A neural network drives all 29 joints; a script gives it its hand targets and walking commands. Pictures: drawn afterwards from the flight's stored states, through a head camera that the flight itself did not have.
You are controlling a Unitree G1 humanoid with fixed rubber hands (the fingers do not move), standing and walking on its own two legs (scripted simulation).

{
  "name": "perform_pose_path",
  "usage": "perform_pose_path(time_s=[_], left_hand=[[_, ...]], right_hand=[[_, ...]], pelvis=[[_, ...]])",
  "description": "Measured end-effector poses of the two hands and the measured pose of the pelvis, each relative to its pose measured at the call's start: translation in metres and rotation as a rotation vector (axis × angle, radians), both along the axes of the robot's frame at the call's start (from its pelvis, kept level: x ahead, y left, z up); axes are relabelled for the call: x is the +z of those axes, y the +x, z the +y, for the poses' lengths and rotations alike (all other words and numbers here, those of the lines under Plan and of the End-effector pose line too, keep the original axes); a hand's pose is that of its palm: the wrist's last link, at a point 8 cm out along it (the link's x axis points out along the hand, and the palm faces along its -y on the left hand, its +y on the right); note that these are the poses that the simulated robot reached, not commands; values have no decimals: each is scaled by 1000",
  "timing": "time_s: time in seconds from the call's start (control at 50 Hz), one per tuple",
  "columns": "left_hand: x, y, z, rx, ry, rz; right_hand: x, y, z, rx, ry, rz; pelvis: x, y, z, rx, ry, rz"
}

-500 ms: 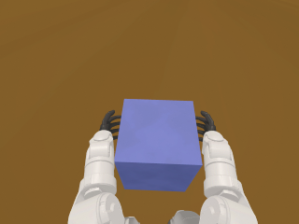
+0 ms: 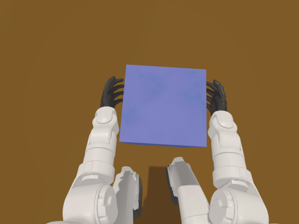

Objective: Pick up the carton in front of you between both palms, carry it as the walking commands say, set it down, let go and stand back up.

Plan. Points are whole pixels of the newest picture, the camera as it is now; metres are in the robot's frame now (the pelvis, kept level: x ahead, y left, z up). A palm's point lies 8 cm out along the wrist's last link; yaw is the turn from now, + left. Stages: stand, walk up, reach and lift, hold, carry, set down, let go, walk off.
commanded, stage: set down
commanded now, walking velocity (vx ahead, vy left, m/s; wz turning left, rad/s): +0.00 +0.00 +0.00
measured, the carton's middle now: (160, 113) +0.40 -0.06 -0.15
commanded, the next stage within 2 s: none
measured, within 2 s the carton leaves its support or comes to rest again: neither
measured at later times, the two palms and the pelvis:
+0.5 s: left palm (124, 105) +0.46 +0.06 -0.23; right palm (206, 114) +0.39 -0.23 -0.23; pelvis -0.03 -0.01 -0.13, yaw +1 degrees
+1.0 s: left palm (133, 106) +0.50 +0.04 -0.38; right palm (199, 117) +0.41 -0.24 -0.38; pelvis -0.05 +0.00 -0.23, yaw +0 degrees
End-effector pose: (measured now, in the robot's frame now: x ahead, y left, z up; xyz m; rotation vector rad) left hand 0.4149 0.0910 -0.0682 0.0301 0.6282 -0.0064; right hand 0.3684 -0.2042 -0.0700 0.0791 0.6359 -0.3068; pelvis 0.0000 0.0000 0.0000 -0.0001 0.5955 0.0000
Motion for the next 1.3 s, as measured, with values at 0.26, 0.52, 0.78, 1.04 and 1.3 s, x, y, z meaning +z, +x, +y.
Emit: perform_pose_path(time_s=[0.26,0.52,0.78,1.04,1.3], left_hand=[[-81,23,-14,-39,8,25],[-164,48,-27,-85,17,40],[-240,72,-40,-140,38,67],[-323,92,-53,-198,61,101],[-350,94,-59,-214,55,105]], right_hand=[[-79,14,-12,-33,1,26],[-163,27,-24,-74,9,41],[-239,38,-33,-100,-3,76],[-316,50,-45,-105,-19,120],[-332,57,-54,-97,-12,122]], pelvis=[[-67,-16,-1,6,2,120],[-134,-32,-5,10,-1,175],[-190,-44,-5,13,-11,201],[-239,-49,-3,16,-25,180],[-261,-43,-3,6,-29,160]])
